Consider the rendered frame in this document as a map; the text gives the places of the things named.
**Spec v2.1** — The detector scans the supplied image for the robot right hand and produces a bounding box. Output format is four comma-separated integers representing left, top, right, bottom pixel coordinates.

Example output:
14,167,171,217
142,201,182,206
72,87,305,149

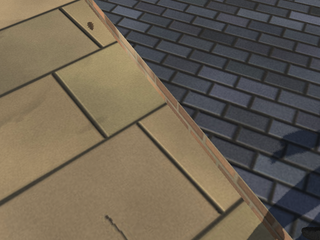
301,227,320,240

